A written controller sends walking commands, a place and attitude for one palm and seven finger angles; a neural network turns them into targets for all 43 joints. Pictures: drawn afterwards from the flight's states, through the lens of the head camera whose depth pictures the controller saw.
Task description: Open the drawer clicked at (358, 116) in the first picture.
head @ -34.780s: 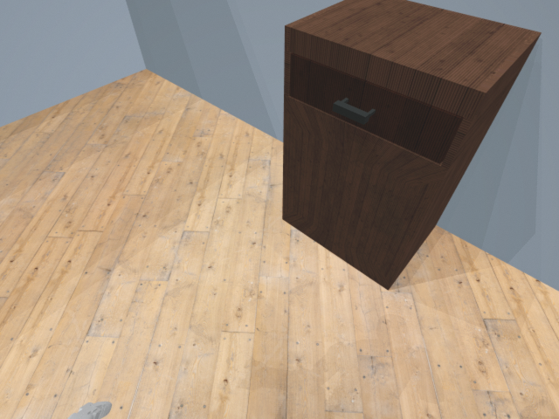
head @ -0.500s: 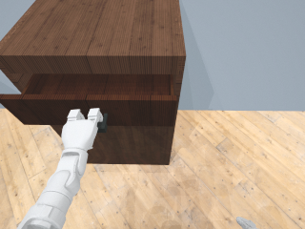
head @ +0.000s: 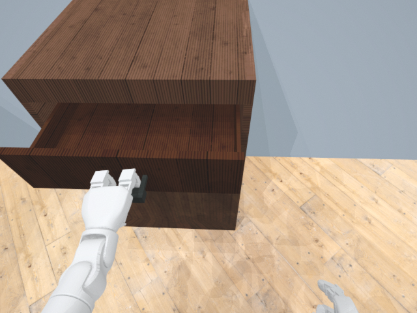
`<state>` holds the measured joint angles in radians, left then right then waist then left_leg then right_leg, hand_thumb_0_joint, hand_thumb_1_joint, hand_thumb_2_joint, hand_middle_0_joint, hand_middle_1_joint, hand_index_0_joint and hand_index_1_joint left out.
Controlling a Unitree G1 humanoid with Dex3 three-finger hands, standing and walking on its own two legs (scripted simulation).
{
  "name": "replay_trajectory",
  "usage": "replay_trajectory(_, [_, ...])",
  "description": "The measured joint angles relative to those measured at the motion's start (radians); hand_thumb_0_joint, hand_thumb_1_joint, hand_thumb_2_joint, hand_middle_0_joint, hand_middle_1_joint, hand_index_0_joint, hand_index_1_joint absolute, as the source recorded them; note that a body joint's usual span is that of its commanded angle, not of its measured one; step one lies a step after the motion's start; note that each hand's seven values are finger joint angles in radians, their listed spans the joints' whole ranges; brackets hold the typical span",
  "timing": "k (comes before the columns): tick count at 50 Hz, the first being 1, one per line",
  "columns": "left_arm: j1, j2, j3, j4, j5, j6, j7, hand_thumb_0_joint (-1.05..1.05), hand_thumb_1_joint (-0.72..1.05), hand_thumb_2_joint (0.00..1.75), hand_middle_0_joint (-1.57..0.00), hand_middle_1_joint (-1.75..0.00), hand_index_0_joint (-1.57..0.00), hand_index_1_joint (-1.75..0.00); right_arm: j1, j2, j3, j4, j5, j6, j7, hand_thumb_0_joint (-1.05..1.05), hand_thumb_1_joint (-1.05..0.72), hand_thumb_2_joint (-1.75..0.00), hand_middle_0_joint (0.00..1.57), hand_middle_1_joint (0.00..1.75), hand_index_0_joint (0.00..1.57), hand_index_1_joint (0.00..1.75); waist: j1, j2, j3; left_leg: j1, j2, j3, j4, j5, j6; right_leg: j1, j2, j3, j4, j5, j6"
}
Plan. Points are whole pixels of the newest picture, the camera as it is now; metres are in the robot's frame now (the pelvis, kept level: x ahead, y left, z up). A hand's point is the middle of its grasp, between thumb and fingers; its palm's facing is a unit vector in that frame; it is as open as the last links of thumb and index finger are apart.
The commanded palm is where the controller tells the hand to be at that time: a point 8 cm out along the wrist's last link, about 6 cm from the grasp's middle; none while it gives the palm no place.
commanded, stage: pull the drawer open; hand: left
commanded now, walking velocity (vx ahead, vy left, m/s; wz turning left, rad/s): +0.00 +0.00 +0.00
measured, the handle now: (122, 186) +0.37 +0.21 -0.01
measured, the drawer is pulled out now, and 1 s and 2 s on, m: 0.16 0.29 0.30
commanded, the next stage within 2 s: open the thumb to release the handle in 1.22 s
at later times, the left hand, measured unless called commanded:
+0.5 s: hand (111, 245) +0.25 +0.21 -0.02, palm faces +0.01 -0.08 -1.00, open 7.3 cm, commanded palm +0.21 +0.22 +0.03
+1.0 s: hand (101, 282) +0.18 +0.21 -0.02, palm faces +0.01 -0.08 -1.00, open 7.3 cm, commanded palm +0.15 +0.22 +0.03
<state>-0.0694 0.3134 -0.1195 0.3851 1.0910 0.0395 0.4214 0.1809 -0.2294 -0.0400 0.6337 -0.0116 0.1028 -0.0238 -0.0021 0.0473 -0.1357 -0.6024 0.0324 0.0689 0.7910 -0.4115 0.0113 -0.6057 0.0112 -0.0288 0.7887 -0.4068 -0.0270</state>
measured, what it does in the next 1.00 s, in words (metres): stands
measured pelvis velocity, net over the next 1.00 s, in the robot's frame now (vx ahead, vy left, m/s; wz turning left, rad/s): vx -0.01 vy -0.01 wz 0.00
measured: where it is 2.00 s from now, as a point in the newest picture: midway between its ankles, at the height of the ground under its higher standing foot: outside the picture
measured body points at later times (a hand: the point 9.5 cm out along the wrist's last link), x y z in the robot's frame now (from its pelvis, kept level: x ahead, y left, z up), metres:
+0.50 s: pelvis +0.00 -0.01 +0.00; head +0.04 -0.03 +0.44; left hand +0.24 +0.21 +0.04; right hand +0.19 -0.24 -0.11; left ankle -0.02 +0.11 -0.71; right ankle -0.02 -0.10 -0.71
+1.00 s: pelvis -0.01 -0.01 -0.02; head +0.04 -0.04 +0.43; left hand +0.18 +0.21 +0.04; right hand +0.20 -0.23 -0.12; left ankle -0.02 +0.11 -0.71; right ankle -0.02 -0.10 -0.71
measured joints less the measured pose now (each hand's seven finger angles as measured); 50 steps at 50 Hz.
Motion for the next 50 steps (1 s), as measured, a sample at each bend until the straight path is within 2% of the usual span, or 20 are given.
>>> replay_trajectory(13, [0.189, 0.005, 0.007, -0.162, 0.001, -0.016, 0.02, 0.03, 0.54, 0.75, -0.2, -1.29, -0.27, -1.27, -0.028, -0.001, 0.005, -0.014, -0.008, -0.015, 0.008, 0.01, -0.9, -0.9, 0.2, 0.3, 0.2, 0.3, 0.012, -0.004, 0.004, 0.017, 0.002, 0.004, 0.005, -0.007, -0.005, 0.011, 0.003, 0.005, 0.013, -0.009, -0.004])
replay_trajectory(22, [0.229, 0.01, -0.005, -0.199, 0.007, -0.031, 0.035, 0.03, 0.53, 0.77, -0.21, -1.28, -0.28, -1.28, -0.058, 0.002, 0.012, -0.007, -0.01, -0.019, 0.0, 0.01, -0.91, -0.9, 0.2, 0.3, 0.2, 0.3, 0.034, -0.006, 0.013, 0.011, -0.001, -0.006, 0.023, -0.009, -0.008, 0.006, -0.001, -0.004, 0.036, -0.018, -0.008])
replay_trajectory(34, [0.346, 0.018, 0.017, -0.296, -0.005, -0.028, 0.029, 0.04, 0.55, 0.73, -0.2, -1.27, -0.28, -1.28, -0.07, 0.014, 0.025, -0.041, -0.014, -0.021, 0.012, 0.01, -0.9, -0.9, 0.2, 0.3, 0.2, 0.3, 0.026, -0.007, 0.014, 0.012, 0.005, 0.003, 0.031, -0.014, -0.013, 0.0, 0.005, 0.004, 0.05, -0.022, -0.013])
replay_trajectory(43, [0.487, 0.024, 0.023, -0.407, 0.0, -0.048, 0.062, 0.04, 0.54, 0.74, -0.2, -1.27, -0.29, -1.28, -0.06, 0.002, 0.018, -0.059, -0.027, -0.017, 0.028, 0.01, -0.9, -0.9, 0.2, 0.3, 0.2, 0.3, 0.037, -0.009, 0.008, -0.015, 0.006, 0.002, 0.069, -0.034, -0.014, -0.028, 0.005, 0.005, 0.089, -0.043, -0.014])
replay_trajectory(50, [0.548, 0.033, 0.022, -0.454, 0.0, -0.065, 0.086, 0.04, 0.53, 0.76, -0.21, -1.27, -0.29, -1.29, -0.063, 0.001, 0.019, -0.07, -0.033, -0.012, 0.034, 0.01, -0.91, -0.9, 0.2, 0.3, 0.2, 0.3, 0.051, -0.006, 0.006, -0.046, 0.004, -0.001, 0.109, -0.049, -0.015, -0.058, 0.001, 0.002, 0.132, -0.062, -0.015])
